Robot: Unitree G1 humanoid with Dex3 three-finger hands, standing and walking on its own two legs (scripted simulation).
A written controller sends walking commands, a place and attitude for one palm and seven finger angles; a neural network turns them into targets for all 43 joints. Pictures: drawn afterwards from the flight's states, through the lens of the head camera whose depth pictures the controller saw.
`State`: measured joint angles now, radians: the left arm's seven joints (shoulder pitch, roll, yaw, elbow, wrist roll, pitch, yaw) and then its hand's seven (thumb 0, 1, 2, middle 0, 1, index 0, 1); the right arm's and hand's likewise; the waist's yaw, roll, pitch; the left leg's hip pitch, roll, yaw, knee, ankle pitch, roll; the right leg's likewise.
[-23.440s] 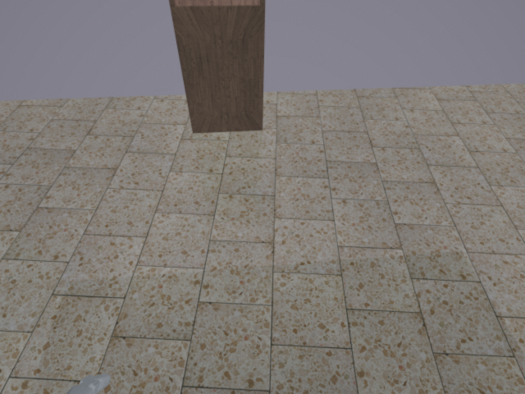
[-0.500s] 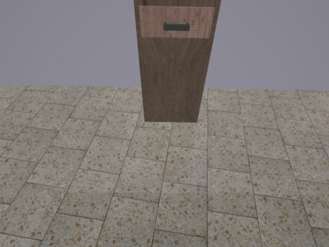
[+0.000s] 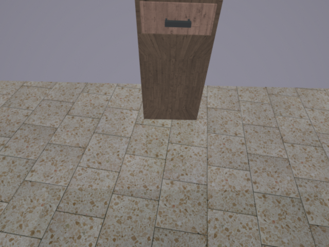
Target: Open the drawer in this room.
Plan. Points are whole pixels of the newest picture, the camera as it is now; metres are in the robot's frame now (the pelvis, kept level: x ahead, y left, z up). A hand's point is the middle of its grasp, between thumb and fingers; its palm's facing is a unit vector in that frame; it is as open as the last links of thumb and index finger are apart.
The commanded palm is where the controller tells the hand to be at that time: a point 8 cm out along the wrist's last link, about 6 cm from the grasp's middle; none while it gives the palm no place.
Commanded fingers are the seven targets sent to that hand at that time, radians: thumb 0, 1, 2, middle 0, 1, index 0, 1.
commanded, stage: look at it before walking up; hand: left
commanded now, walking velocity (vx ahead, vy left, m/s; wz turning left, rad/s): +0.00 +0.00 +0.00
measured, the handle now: (177, 22) +1.17 +0.00 +0.04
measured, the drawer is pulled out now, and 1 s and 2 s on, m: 0.00 0.00 0.00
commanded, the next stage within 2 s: walk to a spot facing it in 0.30 s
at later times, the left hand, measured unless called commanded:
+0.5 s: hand out of the picture +0.00 +0.17 -0.18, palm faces +0.01 -0.98 -0.18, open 7.4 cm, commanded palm none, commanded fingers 0.00 0.90 0.90 -0.20 -0.30 -0.20 -0.30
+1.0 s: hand out of the picture +0.08 +0.13 -0.16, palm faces -0.19 -0.95 -0.23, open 7.4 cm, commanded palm none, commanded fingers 0.00 0.90 0.90 -0.20 -0.30 -0.20 -0.30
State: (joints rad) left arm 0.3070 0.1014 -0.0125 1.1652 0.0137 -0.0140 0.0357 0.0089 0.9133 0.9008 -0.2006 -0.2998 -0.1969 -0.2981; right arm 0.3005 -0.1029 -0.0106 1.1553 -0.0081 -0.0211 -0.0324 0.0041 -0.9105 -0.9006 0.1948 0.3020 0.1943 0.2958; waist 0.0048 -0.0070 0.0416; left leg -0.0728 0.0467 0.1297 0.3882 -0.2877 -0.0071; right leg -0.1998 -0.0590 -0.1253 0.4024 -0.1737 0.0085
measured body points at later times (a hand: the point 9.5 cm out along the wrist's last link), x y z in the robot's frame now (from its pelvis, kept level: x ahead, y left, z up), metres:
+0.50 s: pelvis +0.00 +0.01 +0.00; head +0.02 +0.01 +0.45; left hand +0.00 +0.23 -0.17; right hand -0.03 -0.20 -0.16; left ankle -0.05 +0.11 -0.74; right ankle +0.03 -0.12 -0.74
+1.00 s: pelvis +0.04 -0.05 +0.00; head +0.08 -0.08 +0.45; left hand +0.09 +0.18 -0.14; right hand +0.09 -0.32 -0.15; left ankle +0.08 +0.12 -0.65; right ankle +0.01 -0.11 -0.74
